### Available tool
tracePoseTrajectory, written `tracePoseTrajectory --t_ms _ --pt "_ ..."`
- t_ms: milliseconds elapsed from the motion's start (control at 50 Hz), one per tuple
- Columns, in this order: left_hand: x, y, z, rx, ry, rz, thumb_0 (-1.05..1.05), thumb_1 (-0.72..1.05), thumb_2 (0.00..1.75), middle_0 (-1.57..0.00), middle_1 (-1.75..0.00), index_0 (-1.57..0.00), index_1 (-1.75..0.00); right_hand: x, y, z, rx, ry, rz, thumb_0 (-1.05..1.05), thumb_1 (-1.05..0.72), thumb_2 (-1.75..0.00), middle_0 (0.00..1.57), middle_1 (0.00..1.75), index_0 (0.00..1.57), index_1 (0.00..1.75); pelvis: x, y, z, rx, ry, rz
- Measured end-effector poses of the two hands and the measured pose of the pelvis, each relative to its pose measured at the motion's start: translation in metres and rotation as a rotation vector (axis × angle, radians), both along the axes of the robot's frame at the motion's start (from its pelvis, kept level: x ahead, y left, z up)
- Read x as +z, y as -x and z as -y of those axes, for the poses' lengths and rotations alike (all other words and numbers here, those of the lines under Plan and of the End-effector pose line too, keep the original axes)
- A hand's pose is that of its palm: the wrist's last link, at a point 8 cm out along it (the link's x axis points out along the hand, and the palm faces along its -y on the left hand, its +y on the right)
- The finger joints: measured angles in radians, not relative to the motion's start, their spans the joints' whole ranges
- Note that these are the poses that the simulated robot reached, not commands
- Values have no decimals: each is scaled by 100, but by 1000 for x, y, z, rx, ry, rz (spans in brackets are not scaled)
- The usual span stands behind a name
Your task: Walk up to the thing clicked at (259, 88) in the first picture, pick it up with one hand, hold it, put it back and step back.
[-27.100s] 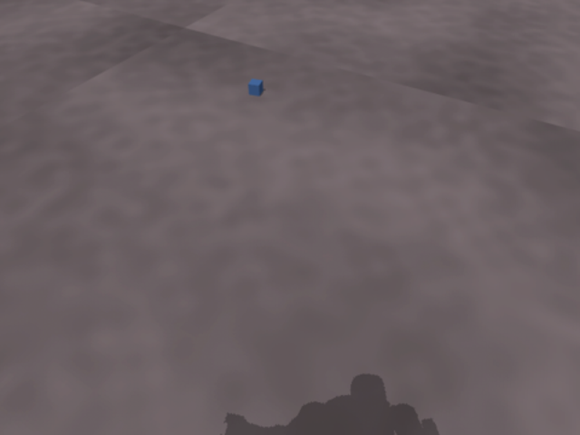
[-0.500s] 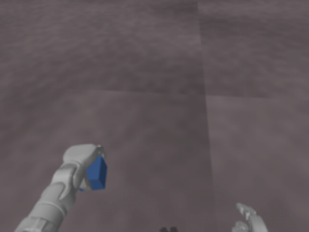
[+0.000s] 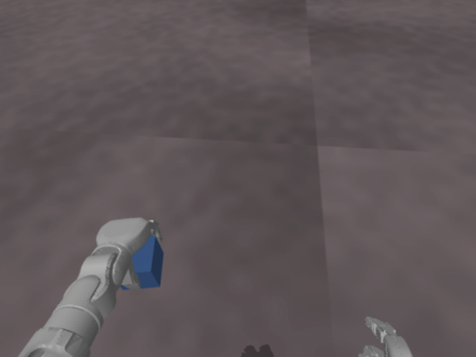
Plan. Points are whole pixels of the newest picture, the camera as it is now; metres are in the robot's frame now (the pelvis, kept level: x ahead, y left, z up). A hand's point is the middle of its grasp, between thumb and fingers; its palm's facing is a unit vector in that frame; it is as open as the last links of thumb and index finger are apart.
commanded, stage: hold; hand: left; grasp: from above
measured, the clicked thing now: (139, 262) +0.30 +0.22 -0.07
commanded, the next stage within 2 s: crouch in 0.06 s
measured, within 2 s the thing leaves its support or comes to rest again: neither
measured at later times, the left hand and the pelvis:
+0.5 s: hand (136, 274) +0.29 +0.23 -0.08, palm faces -0.45 -0.05 -0.89, open 10.2 cm; pelvis +0.00 +0.00 -0.01, yaw +1 degrees
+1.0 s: hand (157, 292) +0.34 +0.26 -0.33, palm faces -0.41 +0.00 -0.91, open 10.2 cm; pelvis -0.06 +0.01 -0.20, yaw +1 degrees
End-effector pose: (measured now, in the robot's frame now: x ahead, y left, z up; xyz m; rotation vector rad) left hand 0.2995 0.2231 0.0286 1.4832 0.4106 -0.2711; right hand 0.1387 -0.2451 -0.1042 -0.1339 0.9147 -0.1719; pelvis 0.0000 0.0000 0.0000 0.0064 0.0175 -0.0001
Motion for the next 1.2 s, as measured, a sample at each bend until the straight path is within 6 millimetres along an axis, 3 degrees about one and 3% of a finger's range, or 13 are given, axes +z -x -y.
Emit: tracePoseTrajectory --t_ms 320,440,560,660,780,960,1060,1200 --pt "-6 -4 -1 0 4 -7 -1 -4 52 -68 -60 -70 -55 0 2 4 -14 3 -25 1 -90 -90 20 30 20 30 1 -6 0 1 1 -7" --pt "-34 4 -3 -3 -11 -26 -1 -3 51 -67 -61 -69 -55 -2 3 5 -1 13 -42 1 -90 -90 20 30 20 30 -3 -3 1 9 1 -34" --pt "-79 4 -8 -3 -50 -40 -1 -3 51 -66 -62 -68 -56 -19 18 13 18 48 -110 1 -89 -90 20 30 20 30 -19 7 3 23 8 -122" --pt "-126 -7 -11 -17 -76 -18 -1 -2 51 -65 -62 -67 -57 -53 43 25 12 94 -183 0 -90 -90 20 30 20 30 -53 18 2 30 20 -236" --pt "-190 -26 -16 -24 -93 7 -1 -1 50 -64 -63 -66 -57 -107 82 34 -24 141 -271 0 -90 -90 20 30 20 30 -107 33 -3 29 36 -368" --pt "-280 -43 -28 32 -103 15 -1 -1 50 -64 -63 -66 -58 -199 139 24 -59 138 -394 0 -90 -90 20 30 20 30 -188 54 -8 24 50 -510" --pt "-326 -49 -34 39 -95 -14 -1 0 50 -63 -64 -65 -58 -241 153 14 -49 117 -427 1 -90 -90 20 30 20 30 -226 63 -8 25 57 -558" --pt "-390 -53 -38 21 -57 -40 -1 0 50 -62 -65 -64 -59 -285 154 13 0 120 -439 0 -90 -89 20 30 20 30 -274 69 -6 26 72 -608"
